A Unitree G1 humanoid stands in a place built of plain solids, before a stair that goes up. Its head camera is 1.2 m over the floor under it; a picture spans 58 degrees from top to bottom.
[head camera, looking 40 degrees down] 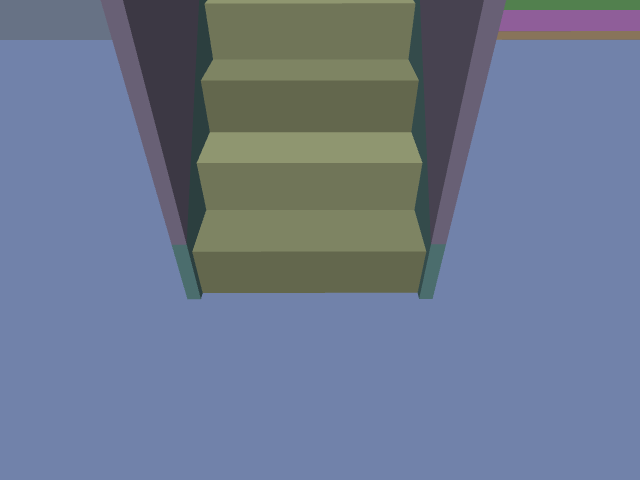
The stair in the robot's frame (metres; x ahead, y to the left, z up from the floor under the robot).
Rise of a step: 0.21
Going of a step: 0.24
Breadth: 0.81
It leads straight ahead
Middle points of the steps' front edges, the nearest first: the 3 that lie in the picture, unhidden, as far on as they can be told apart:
1.12 0.04 0.21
1.36 0.04 0.42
1.61 0.04 0.62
